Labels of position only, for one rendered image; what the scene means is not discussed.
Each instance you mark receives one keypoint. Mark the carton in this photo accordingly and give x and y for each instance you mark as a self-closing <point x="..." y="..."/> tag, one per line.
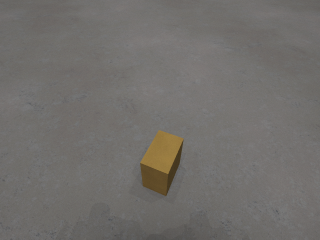
<point x="161" y="161"/>

